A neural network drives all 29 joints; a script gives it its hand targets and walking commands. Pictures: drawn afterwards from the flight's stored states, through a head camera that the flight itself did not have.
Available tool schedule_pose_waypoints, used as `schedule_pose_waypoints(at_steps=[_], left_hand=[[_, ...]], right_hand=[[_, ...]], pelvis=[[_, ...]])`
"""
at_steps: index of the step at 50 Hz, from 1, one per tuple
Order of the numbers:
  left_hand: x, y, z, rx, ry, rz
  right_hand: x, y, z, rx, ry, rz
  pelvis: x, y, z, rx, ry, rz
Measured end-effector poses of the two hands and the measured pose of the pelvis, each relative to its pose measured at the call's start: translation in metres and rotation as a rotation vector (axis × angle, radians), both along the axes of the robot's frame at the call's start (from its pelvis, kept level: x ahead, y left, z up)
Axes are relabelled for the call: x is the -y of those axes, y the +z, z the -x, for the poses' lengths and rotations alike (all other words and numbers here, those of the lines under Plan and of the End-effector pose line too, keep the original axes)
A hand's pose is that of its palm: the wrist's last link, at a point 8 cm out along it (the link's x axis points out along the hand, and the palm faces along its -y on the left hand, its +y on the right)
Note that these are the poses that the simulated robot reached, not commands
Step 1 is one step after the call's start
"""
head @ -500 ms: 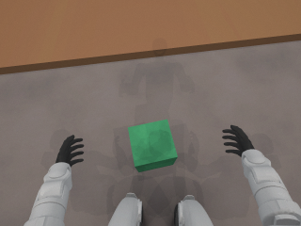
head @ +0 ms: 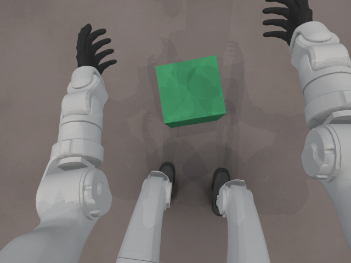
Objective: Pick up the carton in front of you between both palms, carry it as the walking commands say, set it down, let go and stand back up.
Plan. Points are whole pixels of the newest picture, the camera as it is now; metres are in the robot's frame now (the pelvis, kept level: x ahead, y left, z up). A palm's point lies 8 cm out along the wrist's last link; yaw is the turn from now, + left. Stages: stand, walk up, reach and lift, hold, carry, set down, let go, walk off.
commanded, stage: reach and lift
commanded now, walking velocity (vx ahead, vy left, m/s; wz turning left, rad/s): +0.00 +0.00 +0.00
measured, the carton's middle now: (190, 96) +0.52 +0.05 -0.52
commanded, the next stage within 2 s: none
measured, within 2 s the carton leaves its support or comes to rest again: leaves its support in 1.76 s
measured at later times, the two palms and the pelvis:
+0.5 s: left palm (123, 91) +0.48 +0.24 -0.29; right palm (255, 73) +0.56 -0.14 -0.30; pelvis +0.02 +0.00 -0.14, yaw +2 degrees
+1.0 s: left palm (140, 101) +0.48 +0.23 -0.46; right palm (239, 86) +0.56 -0.12 -0.46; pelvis -0.02 +0.01 -0.27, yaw +2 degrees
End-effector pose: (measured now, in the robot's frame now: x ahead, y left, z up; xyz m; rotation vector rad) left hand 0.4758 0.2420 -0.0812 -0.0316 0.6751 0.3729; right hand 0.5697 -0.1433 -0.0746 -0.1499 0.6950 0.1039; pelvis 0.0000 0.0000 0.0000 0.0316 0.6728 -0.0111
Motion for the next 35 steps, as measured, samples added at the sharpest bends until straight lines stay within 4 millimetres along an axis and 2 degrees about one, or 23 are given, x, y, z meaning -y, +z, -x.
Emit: schedule_pose_waypoints(at_steps=[6, 10, 13, 19, 26, 30, 35], left_hand=[[0.004, -0.023, -0.015, 0.020, 0.001, -0.012], [0.003, -0.045, -0.015, 0.008, -0.005, -0.014], [0.003, -0.069, -0.014, -0.005, -0.013, -0.010], [0.003, -0.138, -0.008, -0.038, -0.018, 0.001], [-0.003, -0.219, -0.001, -0.035, -0.019, -0.014], [-0.002, -0.254, -0.001, -0.021, -0.015, -0.005], [0.003, -0.287, -0.002, -0.029, -0.017, 0.013]], right_hand=[[-0.008, -0.028, -0.021, 0.028, 0.011, -0.006], [-0.007, -0.055, -0.020, 0.014, 0.003, -0.005], [-0.008, -0.082, -0.015, -0.001, -0.006, -0.005], [-0.008, -0.157, 0.001, -0.020, -0.030, 0.002], [-0.008, -0.239, 0.009, 0.016, -0.035, 0.008], [-0.008, -0.272, 0.010, 0.026, -0.039, 0.014], [-0.011, -0.299, 0.006, 0.019, -0.049, 0.013]], pelvis=[[0.002, -0.007, -0.016, -0.098, 0.000, -0.003], [0.003, -0.015, -0.029, -0.164, 0.000, -0.006], [0.003, -0.029, -0.036, -0.210, 0.001, -0.009], [0.001, -0.076, -0.036, -0.276, 0.007, -0.016], [-0.003, -0.146, -0.016, -0.261, 0.017, -0.017], [-0.003, -0.182, -0.001, -0.202, 0.021, -0.018], [-0.003, -0.218, 0.015, -0.114, 0.023, -0.017]])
